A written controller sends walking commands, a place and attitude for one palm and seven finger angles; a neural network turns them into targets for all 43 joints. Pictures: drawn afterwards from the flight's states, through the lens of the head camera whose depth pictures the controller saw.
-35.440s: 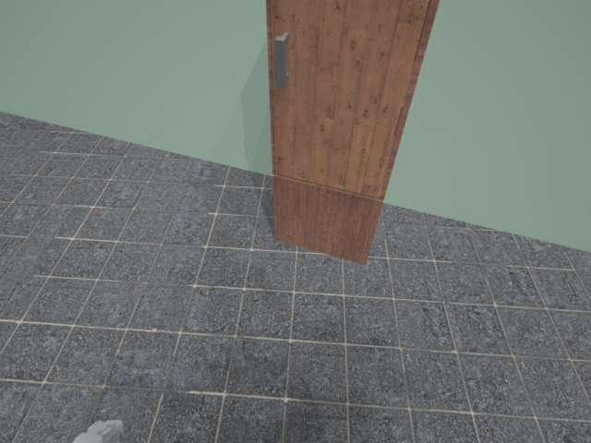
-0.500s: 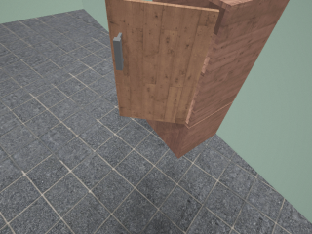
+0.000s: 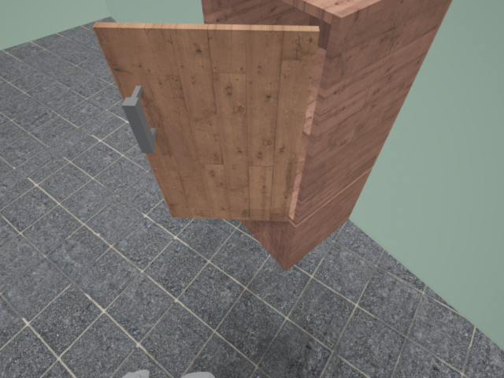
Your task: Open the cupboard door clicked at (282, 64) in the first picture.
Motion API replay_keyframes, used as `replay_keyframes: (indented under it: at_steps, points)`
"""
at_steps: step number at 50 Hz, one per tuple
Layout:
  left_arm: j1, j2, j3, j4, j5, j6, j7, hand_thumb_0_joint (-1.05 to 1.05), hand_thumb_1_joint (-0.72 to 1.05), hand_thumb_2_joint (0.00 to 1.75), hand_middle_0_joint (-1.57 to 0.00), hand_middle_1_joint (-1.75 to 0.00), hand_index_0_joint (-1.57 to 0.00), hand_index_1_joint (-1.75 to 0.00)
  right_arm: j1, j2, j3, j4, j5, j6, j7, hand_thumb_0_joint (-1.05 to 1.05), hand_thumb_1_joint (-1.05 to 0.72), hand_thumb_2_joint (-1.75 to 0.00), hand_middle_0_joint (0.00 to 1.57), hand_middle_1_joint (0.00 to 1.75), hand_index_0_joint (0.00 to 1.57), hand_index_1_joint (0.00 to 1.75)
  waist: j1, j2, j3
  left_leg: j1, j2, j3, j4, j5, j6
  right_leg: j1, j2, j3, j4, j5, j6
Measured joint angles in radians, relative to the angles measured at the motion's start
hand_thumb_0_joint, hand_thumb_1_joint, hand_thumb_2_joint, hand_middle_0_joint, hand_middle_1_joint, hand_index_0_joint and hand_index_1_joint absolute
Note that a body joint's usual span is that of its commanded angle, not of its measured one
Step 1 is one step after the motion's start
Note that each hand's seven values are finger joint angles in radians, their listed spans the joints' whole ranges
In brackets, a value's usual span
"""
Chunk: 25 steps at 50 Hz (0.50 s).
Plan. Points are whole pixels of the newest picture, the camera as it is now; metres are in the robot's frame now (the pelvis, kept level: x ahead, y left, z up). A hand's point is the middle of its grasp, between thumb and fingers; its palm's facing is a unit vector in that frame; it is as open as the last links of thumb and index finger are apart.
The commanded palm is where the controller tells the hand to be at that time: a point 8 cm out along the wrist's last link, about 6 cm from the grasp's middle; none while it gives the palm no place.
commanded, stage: come to a stop and stand still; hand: left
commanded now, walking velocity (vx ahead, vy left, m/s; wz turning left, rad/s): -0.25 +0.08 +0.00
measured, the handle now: (143, 120) +0.56 +0.24 +0.06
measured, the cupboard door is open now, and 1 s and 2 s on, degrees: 48 48 48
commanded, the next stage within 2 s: look again from close up in 0.98 s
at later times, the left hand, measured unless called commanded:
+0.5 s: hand out of the picture +0.02 +0.21 -0.18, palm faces +0.01 -0.97 -0.23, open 7.4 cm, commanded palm none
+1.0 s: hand out of the picture -0.02 +0.15 -0.18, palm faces +0.01 -0.99 -0.16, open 7.4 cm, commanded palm none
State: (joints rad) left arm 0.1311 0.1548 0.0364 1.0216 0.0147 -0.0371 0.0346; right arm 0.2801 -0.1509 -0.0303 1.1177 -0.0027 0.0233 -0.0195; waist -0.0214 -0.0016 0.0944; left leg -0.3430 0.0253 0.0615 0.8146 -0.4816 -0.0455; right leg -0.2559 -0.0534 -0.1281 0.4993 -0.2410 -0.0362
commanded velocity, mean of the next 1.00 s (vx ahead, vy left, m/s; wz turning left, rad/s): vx -0.04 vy -0.03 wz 0.00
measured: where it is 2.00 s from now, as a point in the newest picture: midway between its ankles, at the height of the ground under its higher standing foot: outside the picture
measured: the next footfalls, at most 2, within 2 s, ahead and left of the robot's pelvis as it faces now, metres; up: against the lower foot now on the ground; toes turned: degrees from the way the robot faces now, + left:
left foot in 0.14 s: +0.06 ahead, +0.12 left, +0.00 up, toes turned +0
right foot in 0.54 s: -0.03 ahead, -0.12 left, +0.00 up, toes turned -3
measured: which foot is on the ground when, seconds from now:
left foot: up 0.00-0.12, down 0.14-1.00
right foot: down 0.00-0.16, up 0.18-0.52, down 0.54-1.00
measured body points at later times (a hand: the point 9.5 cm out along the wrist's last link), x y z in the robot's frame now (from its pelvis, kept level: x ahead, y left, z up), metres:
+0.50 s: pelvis -0.02 +0.02 +0.00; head +0.02 +0.02 +0.45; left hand +0.02 +0.26 -0.16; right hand +0.06 -0.22 -0.15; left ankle +0.05 +0.12 -0.74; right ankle -0.08 -0.12 -0.72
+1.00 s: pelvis -0.02 -0.02 +0.00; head -0.01 -0.01 +0.45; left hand -0.01 +0.20 -0.16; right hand -0.07 -0.24 -0.16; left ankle +0.02 +0.12 -0.74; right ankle -0.08 -0.12 -0.74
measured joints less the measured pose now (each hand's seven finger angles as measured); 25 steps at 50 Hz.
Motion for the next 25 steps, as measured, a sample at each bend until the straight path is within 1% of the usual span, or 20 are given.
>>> replay_keyframes:
  at_steps: [3,5,6,7,8,9,10,11,12,14,15,17,20,23,25]
  points:
    - [0.0,0.012,0.002,0.004,0.004,0.02,-0.001,-0.01,0.94,0.9,-0.2,-0.3,-0.2,-0.3,-0.047,-0.006,-0.007,-0.029,-0.005,0.01,0.003,0.01,-0.91,-0.9,0.2,0.3,0.2,0.3,0.009,-0.012,0.0,-0.015,-0.003,-0.001,-0.068,0.063,-0.012,0.015,-0.004,-0.002,-0.006,-0.006,0.01]
    - [0.005,0.018,0.005,0.007,0.006,0.031,-0.001,0.0,0.93,0.9,-0.2,-0.3,-0.2,-0.3,-0.075,-0.013,-0.012,-0.048,-0.008,0.014,0.004,0.01,-0.91,-0.9,0.2,0.3,0.2,0.3,0.016,-0.017,0.0,-0.004,-0.008,0.002,-0.13,0.11,-0.015,0.017,-0.007,-0.001,0.012,-0.02,0.019]
    - [0.01,0.021,0.007,0.009,0.006,0.037,-0.001,0.0,0.93,0.9,-0.2,-0.3,-0.2,-0.3,-0.086,-0.017,-0.014,-0.058,-0.009,0.013,0.005,0.01,-0.91,-0.9,0.2,0.3,0.2,0.3,0.017,-0.019,0.0,0.012,-0.009,0.006,-0.178,0.153,-0.014,0.015,-0.008,-0.001,0.029,-0.031,0.025]
    - [0.016,0.024,0.008,0.009,0.004,0.043,-0.002,0.0,0.93,0.9,-0.2,-0.3,-0.2,-0.3,-0.093,-0.023,-0.016,-0.068,-0.011,0.011,0.006,0.01,-0.91,-0.9,0.2,0.3,0.2,0.3,0.019,-0.017,-0.003,0.031,-0.005,0.01,-0.235,0.231,-0.009,0.01,-0.007,-0.003,0.053,-0.045,0.032]
    - [0.021,0.029,0.009,0.009,0.001,0.051,-0.003,0.0,0.92,0.9,-0.2,-0.3,-0.2,-0.3,-0.1,-0.026,-0.018,-0.076,-0.014,0.007,0.006,0.0,-0.91,-0.9,0.2,0.3,0.2,0.3,0.02,-0.019,-0.008,0.037,-0.007,0.011,-0.25,0.256,0.027,0.001,-0.009,-0.004,0.08,-0.062,0.04]
    - [0.023,0.036,0.01,0.009,-0.002,0.059,-0.002,0.0,0.92,0.9,-0.2,-0.3,-0.2,-0.3,-0.107,-0.024,-0.019,-0.082,-0.017,0.004,0.005,0.0,-0.91,-0.9,0.2,0.3,0.2,0.3,0.025,-0.031,-0.009,0.032,-0.014,0.016,-0.237,0.249,0.058,-0.015,-0.014,0.006,0.122,-0.111,0.044]
    - [0.027,0.043,0.012,0.007,-0.004,0.068,0.001,0.0,0.92,0.9,-0.2,-0.3,-0.2,-0.3,-0.115,-0.022,-0.017,-0.091,-0.022,0.004,0.004,0.0,-0.91,-0.9,0.2,0.3,0.2,0.3,0.033,-0.04,-0.011,0.029,-0.016,0.023,-0.229,0.236,0.079,-0.039,-0.009,0.029,0.191,-0.189,0.042]
    - [0.031,0.049,0.014,0.004,-0.004,0.077,0.002,0.0,0.92,0.9,-0.2,-0.3,-0.2,-0.3,-0.122,-0.019,-0.014,-0.1,-0.025,0.003,0.001,0.0,-0.91,-0.9,0.2,0.3,0.2,0.3,0.037,-0.045,-0.012,0.029,-0.016,0.028,-0.23,0.228,0.091,-0.066,0.003,0.055,0.274,-0.25,0.04]
    - [0.033,0.053,0.017,0.004,-0.004,0.084,0.002,0.0,0.91,0.9,-0.2,-0.3,-0.2,-0.3,-0.128,-0.018,-0.011,-0.108,-0.027,0.001,-0.004,0.0,-0.91,-0.9,0.2,0.3,0.2,0.3,0.038,-0.046,-0.014,0.029,-0.014,0.03,-0.237,0.228,0.097,-0.091,0.015,0.077,0.354,-0.283,0.039]
    - [0.037,0.058,0.021,0.004,-0.001,0.092,0.0,0.01,0.91,0.9,-0.2,-0.3,-0.2,-0.29,-0.14,-0.017,-0.006,-0.125,-0.03,-0.002,-0.012,0.0,-0.91,-0.9,0.2,0.3,0.2,0.3,0.039,-0.041,-0.016,0.028,-0.01,0.028,-0.26,0.244,0.098,-0.126,0.036,0.107,0.48,-0.296,0.04]
    - [0.039,0.06,0.023,0.002,-0.001,0.093,-0.002,0.01,0.91,0.9,-0.2,-0.3,-0.2,-0.29,-0.146,-0.017,-0.003,-0.131,-0.031,-0.002,-0.015,0.0,-0.91,-0.9,0.2,0.3,0.2,0.3,0.04,-0.038,-0.015,0.026,-0.009,0.028,-0.272,0.255,0.098,-0.136,0.042,0.118,0.519,-0.288,0.043]
    - [0.047,0.064,0.025,-0.002,0.0,0.094,-0.004,0.01,0.91,0.9,-0.2,-0.3,-0.2,-0.29,-0.157,-0.015,0.002,-0.139,-0.03,-0.003,-0.016,0.0,-0.91,-0.9,0.2,0.3,0.2,0.3,0.044,-0.036,-0.016,0.023,-0.006,0.031,-0.297,0.276,0.097,-0.143,0.046,0.132,0.554,-0.269,0.051]
    - [0.063,0.066,0.023,-0.005,0.003,0.097,-0.009,0.01,0.91,0.9,-0.2,-0.3,-0.2,-0.29,-0.165,-0.011,0.003,-0.144,-0.028,-0.007,-0.014,0.0,-0.9,-0.9,0.2,0.3,0.2,0.3,0.043,-0.029,-0.02,0.015,0.001,0.036,-0.325,0.303,0.093,-0.117,0.037,0.131,0.5,-0.26,0.059]
    - [0.079,0.061,0.015,-0.002,0.004,0.096,-0.016,0.01,0.91,0.9,-0.2,-0.3,-0.2,-0.29,-0.16,-0.014,0.0,-0.138,-0.029,-0.008,-0.007,0.0,-0.9,-0.9,0.2,0.3,0.2,0.3,0.035,-0.012,-0.025,0.008,0.011,0.036,-0.34,0.323,0.083,-0.052,0.026,0.113,0.344,-0.265,0.057]
    - [0.089,0.054,0.008,0.0,0.004,0.089,-0.019,0.01,0.91,0.9,-0.2,-0.3,-0.2,-0.29,-0.149,-0.018,-0.004,-0.129,-0.026,-0.007,-0.003,0.0,-0.9,-0.9,0.2,0.3,0.2,0.3,0.028,-0.002,-0.03,0.0,0.016,0.034,-0.337,0.33,0.074,0.007,0.023,0.101,0.2,-0.219,0.05]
